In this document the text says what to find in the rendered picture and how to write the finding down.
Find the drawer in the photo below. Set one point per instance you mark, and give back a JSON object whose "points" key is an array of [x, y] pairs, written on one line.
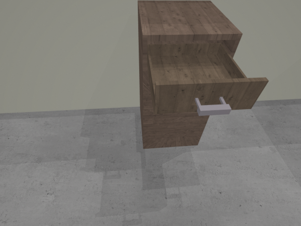
{"points": [[179, 73]]}

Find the handle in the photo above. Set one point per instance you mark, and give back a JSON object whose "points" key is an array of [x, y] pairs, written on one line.
{"points": [[204, 110]]}

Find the cabinet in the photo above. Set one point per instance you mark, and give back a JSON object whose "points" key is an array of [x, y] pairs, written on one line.
{"points": [[177, 22]]}

